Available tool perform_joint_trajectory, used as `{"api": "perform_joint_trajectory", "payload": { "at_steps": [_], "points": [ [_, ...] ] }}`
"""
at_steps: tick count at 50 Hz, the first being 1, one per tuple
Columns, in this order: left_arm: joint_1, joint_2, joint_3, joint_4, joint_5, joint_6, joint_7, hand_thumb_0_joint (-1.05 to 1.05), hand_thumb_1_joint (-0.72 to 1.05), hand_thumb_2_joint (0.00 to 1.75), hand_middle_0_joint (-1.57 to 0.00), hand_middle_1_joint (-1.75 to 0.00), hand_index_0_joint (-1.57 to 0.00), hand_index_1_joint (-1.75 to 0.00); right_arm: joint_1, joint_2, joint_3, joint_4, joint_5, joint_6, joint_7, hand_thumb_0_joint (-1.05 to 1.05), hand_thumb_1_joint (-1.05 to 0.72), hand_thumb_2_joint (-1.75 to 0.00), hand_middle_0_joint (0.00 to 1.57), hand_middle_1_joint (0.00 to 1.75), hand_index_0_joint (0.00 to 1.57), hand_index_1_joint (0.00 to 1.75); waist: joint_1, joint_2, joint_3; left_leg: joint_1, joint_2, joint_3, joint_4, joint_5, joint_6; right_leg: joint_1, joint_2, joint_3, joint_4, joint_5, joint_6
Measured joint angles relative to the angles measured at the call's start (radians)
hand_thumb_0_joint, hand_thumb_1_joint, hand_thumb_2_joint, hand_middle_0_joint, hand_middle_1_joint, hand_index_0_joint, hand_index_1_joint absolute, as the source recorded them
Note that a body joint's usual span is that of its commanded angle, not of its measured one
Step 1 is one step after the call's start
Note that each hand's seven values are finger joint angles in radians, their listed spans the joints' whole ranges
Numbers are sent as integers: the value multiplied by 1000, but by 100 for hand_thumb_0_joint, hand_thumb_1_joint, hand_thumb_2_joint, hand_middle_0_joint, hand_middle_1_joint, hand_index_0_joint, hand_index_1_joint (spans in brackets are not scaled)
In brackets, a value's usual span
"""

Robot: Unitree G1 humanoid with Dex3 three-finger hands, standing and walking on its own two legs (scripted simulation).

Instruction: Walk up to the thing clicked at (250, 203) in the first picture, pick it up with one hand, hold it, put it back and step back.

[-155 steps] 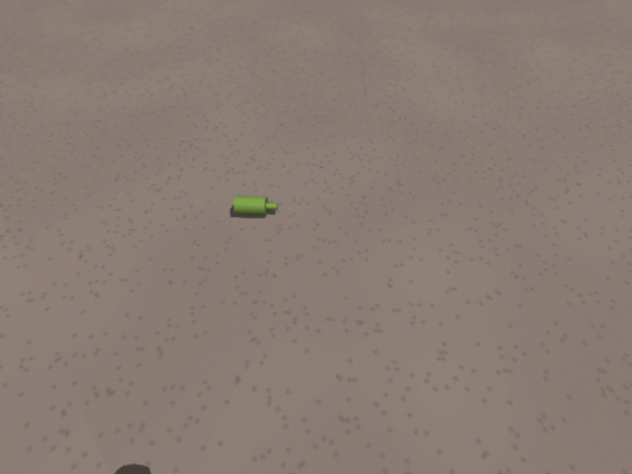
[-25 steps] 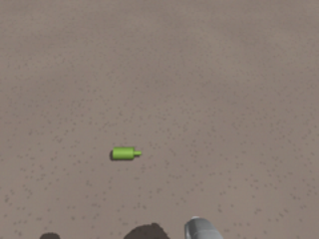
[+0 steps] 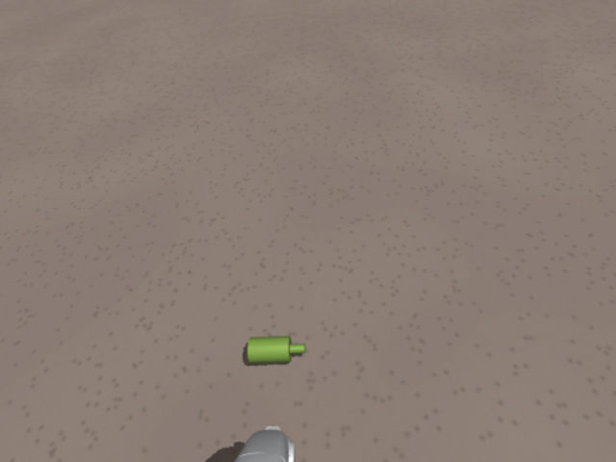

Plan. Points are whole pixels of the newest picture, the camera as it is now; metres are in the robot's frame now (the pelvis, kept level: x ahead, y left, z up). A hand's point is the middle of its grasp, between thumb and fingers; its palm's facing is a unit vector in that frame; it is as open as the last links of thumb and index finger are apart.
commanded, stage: walk up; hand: left
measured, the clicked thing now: (277, 349) +0.56 +0.22 -0.73
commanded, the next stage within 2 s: stand in 1.68 s
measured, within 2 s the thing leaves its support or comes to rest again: neither
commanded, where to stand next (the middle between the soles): +0.15 +0.03 m, yaw +0 degrees
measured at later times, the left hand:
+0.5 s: hand out of the picture +0.14 +0.32 -0.17, palm faces -0.06 -0.93 -0.37, open 7.3 cm
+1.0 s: hand (170, 400) +0.24 +0.28 -0.15, palm faces -0.07 -0.95 -0.31, open 7.4 cm
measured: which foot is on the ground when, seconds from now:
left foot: up 0.00-0.14, down 0.16-1.00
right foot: down 0.00-0.18, up 0.20-0.52, down 0.54-1.00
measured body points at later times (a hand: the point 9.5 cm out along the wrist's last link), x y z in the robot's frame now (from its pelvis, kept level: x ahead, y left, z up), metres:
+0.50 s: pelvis +0.09 +0.05 -0.01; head +0.12 +0.06 +0.43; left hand +0.14 +0.37 -0.14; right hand +0.17 -0.27 -0.12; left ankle +0.13 +0.16 -0.74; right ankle +0.13 -0.09 -0.73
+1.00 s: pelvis +0.11 +0.04 +0.00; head +0.12 +0.04 +0.45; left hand +0.24 +0.33 -0.13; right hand +0.16 -0.27 -0.13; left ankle +0.13 +0.16 -0.74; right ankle +0.13 -0.09 -0.74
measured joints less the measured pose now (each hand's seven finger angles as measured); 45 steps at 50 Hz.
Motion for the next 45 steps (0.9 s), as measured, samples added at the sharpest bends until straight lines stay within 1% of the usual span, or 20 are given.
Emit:
{"api": "perform_joint_trajectory", "payload": {
  "at_steps": [4,6,8,9,10,12,14,16,19,23,26,27,28,29,31,32,34,35,38,45],
  "points": [
    [11,26,7,-1,6,15,2,0,90,90,-21,-30,-21,-30,-3,1,-4,18,-9,-3,-2,1,-91,-90,20,30,20,30,10,-17,-2,29,18,33,-165,47,-8,9,-5,-13,37,-51,20],
    [13,38,6,-1,5,24,6,0,90,90,-21,-30,-21,-30,-13,6,-3,29,-8,-5,-11,1,-91,-90,20,30,20,30,18,-31,0,70,10,49,-230,70,-2,-2,-9,-12,85,-91,35],
    [11,49,1,6,0,38,10,1,90,90,-21,-30,-20,-30,-24,16,-1,36,-8,-18,-23,1,-91,-90,20,30,20,30,17,-55,-1,122,-14,64,-298,81,8,-24,-25,-8,159,-146,51],
    [0,57,1,15,-2,49,13,1,91,90,-21,-30,-20,-30,-37,33,0,39,-10,-25,-29,1,-91,-90,20,30,20,30,15,-91,8,127,-38,79,-289,69,9,-40,-51,6,210,-173,40],
    [-10,57,1,22,-6,58,17,1,91,90,-21,-30,-20,-30,-44,44,5,35,-12,-32,-32,1,-91,-90,20,30,20,30,16,-113,15,126,-50,90,-272,55,11,-65,-53,36,273,-207,30],
    [-22,45,-9,34,-9,70,24,1,91,90,-20,-30,-20,-30,-57,55,16,19,-5,-41,-30,1,-91,-90,20,30,20,30,7,-115,21,127,-42,92,-253,33,22,-125,-18,62,421,-274,14],
    [-28,39,-20,46,-8,74,22,1,91,90,-20,-30,-20,-30,-65,68,23,5,0,-43,-34,1,-91,-90,20,30,20,30,-4,-117,24,149,-35,93,-274,32,29,-174,5,73,517,-284,6],
    [-35,37,-22,55,-10,75,18,1,91,90,-20,-30,-20,-30,-64,76,31,-7,2,-49,-39,1,-91,-90,20,30,20,30,-12,-126,24,175,-38,99,-309,42,29,-210,4,88,536,-255,5],
    [-48,33,-21,62,-12,74,16,1,91,90,-20,-30,-20,-30,-64,73,38,-12,5,-52,-47,1,-90,-90,20,30,20,30,-17,-130,28,200,-46,107,-335,43,32,-237,-12,102,497,-206,16],
    [-63,26,-17,82,-11,73,19,0,91,90,-20,-30,-20,-30,-79,58,39,-7,3,-38,-55,1,-90,-90,20,30,20,30,-17,-116,29,204,-46,123,-314,17,30,-223,-34,88,358,-153,32],
    [-72,24,-12,104,-8,68,25,0,91,90,-20,-30,-20,-30,-98,47,40,0,6,-21,-56,1,-90,-90,20,30,20,30,-19,-94,26,182,-37,128,-245,-28,21,-166,-25,67,227,-85,30],
    [-76,22,-9,113,-6,65,29,0,91,90,-20,-30,-20,-30,-106,42,40,6,11,-15,-57,1,-90,-90,20,30,20,30,-14,-81,26,172,-28,129,-213,-48,14,-145,-15,63,191,-61,35],
    [-85,10,-8,125,-2,63,33,0,91,90,-20,-30,-20,-30,-118,37,38,18,16,-7,-60,1,-90,-90,20,30,20,30,-13,-52,31,167,-9,119,-186,-64,9,-136,2,54,189,-61,40],
    [-90,2,-10,131,2,60,35,0,91,90,-20,-30,-20,-30,-128,38,38,29,21,1,-63,1,-90,-90,20,30,20,30,-15,-33,30,164,-4,105,-173,-76,11,-133,11,46,191,-65,42],
    [-102,-4,-20,139,4,60,31,0,91,90,-20,-30,-20,-30,-139,47,42,50,26,10,-66,1,-91,-90,20,30,20,30,-9,-31,21,165,-30,88,-168,-152,21,-139,3,52,200,-74,38],
    [-111,-6,-25,141,3,62,30,0,91,90,-20,-30,-20,-30,-144,52,46,61,26,10,-65,1,-91,-90,20,30,20,30,-5,-35,19,174,-42,89,-184,-157,24,-141,-4,59,202,-76,37],
    [-133,-13,-32,146,-1,66,29,0,91,90,-20,-30,-20,-30,-153,57,52,86,30,2,-61,1,-91,-90,20,30,20,30,-7,-34,20,197,-49,93,-244,-51,18,-135,-11,61,194,-74,42],
    [-146,-16,-35,150,-3,67,28,0,91,90,-20,-30,-20,-30,-156,61,53,100,31,-1,-60,1,-91,-90,20,30,20,30,-10,-34,21,206,-50,94,-265,-13,9,-130,-14,60,188,-71,45],
    [-184,-24,-41,162,-9,70,25,1,91,90,-20,-30,-20,-30,-163,74,64,142,25,-3,-57,1,-91,-90,20,30,20,30,-11,-47,13,232,-57,100,-312,-6,0,-112,-20,65,154,-57,49],
    [-258,-32,-49,205,-16,72,22,0,91,90,-20,-30,-20,-30,-173,86,80,227,17,-11,-53,1,-91,-90,20,30,20,30,-23,-81,-14,286,-56,103,-406,29,0,-57,-16,65,54,-14,51]
  ]
}}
